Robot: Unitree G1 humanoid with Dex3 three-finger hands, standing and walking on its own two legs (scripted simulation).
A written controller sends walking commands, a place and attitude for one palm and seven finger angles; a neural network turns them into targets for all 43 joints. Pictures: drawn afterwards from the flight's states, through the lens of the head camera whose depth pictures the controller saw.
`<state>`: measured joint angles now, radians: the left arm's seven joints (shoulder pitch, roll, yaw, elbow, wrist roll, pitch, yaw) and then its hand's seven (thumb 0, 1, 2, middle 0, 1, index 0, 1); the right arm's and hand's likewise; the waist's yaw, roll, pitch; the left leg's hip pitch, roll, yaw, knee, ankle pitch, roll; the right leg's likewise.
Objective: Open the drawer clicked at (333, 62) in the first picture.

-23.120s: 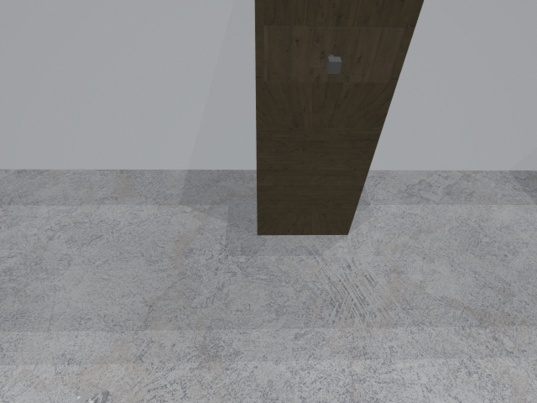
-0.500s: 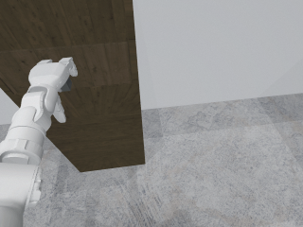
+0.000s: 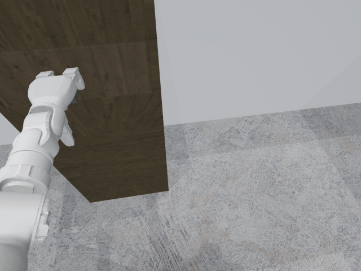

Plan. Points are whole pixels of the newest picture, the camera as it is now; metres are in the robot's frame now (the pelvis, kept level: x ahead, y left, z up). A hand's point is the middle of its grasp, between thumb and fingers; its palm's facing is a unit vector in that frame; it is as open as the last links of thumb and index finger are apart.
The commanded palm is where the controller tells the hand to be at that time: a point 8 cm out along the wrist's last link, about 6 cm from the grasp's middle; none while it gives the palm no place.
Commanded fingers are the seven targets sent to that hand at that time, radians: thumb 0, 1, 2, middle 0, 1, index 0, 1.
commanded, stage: lower the fingers behind the handle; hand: left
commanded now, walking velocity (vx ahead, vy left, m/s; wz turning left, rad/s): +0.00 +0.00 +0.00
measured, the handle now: (68, 88) +0.51 +0.26 +0.10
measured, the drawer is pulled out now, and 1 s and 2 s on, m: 0.00 0.00 0.02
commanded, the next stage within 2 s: close the thumb around the handle in 0.34 s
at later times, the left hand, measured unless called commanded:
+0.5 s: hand (66, 106) +0.47 +0.27 +0.08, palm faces -0.04 -0.02 -1.00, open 13.8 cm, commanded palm +0.45 +0.26 +0.14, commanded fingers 0.00 -0.28 0.40 -0.32 -1.22 -0.32 -1.22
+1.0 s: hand (70, 108) +0.46 +0.25 +0.08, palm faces -0.03 -0.03 -1.00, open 6.4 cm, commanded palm +0.44 +0.26 +0.14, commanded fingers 0.00 0.90 0.90 -0.40 -1.35 -0.40 -1.35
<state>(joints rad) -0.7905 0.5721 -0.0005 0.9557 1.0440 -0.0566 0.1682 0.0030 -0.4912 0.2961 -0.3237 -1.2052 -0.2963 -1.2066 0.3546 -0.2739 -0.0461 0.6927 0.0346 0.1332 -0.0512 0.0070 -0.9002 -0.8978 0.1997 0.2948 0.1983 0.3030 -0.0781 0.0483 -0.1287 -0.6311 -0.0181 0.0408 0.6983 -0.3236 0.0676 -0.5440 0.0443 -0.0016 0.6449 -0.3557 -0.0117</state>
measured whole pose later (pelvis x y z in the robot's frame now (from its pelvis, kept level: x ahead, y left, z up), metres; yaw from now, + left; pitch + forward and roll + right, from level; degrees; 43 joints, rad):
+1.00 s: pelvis +0.01 +0.00 +0.00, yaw +0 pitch +14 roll -2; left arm -0.76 0.54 -0.02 0.93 1.04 -0.01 0.16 0.00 0.58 0.76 -0.40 -1.32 -0.39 -1.32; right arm 0.33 -0.26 -0.04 0.69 0.03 0.14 -0.05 0.01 -0.90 -0.90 0.20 0.29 0.20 0.30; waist -0.07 0.06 -0.14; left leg -0.61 -0.02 0.04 0.69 -0.33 0.06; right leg -0.52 0.04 0.00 0.64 -0.37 -0.02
